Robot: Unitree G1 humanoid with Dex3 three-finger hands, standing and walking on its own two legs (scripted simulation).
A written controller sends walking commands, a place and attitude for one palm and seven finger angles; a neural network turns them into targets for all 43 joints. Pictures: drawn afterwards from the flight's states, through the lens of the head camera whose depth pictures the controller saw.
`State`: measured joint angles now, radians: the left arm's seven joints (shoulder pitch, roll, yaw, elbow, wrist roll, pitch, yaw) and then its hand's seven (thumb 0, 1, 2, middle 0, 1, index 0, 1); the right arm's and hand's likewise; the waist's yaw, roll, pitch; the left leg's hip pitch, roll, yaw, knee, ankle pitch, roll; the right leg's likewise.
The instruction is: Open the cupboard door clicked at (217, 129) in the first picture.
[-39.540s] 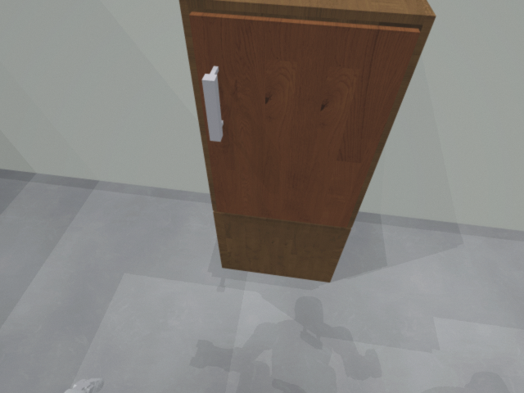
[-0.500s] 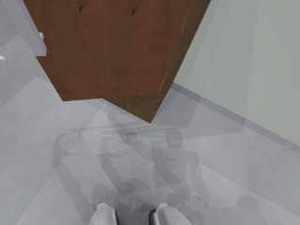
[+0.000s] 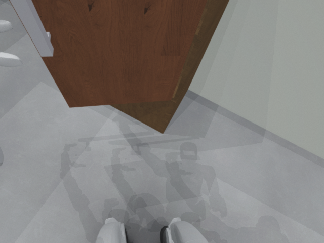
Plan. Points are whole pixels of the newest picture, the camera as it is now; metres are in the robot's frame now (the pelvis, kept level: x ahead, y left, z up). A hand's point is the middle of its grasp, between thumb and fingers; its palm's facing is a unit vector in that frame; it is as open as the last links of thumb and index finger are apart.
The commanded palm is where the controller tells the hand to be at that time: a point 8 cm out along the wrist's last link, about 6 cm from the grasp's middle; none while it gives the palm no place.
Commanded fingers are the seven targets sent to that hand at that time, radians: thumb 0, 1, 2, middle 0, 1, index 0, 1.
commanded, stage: move the hooked fingers beside the handle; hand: left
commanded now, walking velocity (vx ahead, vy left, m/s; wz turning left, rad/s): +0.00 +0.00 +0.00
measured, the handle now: (34, 17) +0.59 +0.21 +0.13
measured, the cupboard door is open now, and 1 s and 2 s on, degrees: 37 37 36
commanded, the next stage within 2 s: slide the fingers in behind the handle in 0.18 s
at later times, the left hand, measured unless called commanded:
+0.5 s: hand out of the picture +0.54 +0.27 +0.13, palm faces +0.04 -1.00 +0.03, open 14.0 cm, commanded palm +0.53 +0.30 +0.13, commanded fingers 0.00 -0.50 0.30 -0.30 -1.20 -0.30 -1.20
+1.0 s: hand (12, 35) +0.54 +0.25 +0.13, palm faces +0.09 -1.00 +0.02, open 14.4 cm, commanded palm +0.52 +0.27 +0.13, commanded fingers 0.00 -0.50 0.30 -0.30 -1.20 -0.30 -1.20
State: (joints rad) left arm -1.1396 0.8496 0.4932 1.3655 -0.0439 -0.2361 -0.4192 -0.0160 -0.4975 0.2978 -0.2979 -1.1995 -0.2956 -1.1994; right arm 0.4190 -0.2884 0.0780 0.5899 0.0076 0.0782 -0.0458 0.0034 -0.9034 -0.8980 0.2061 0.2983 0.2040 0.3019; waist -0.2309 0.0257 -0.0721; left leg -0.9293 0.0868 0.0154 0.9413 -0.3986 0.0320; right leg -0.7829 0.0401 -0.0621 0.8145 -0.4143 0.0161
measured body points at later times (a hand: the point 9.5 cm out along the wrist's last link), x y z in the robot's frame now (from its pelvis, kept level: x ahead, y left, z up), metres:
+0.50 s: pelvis +0.00 +0.00 +0.00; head +0.15 +0.04 +0.42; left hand +0.54 +0.33 +0.13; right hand -0.05 -0.27 -0.09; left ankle +0.02 +0.09 -0.69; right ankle -0.02 -0.14 -0.69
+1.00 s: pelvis +0.00 -0.01 +0.00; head +0.14 +0.03 +0.43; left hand +0.53 +0.30 +0.13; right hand -0.02 -0.27 -0.10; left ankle +0.02 +0.09 -0.69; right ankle -0.02 -0.14 -0.69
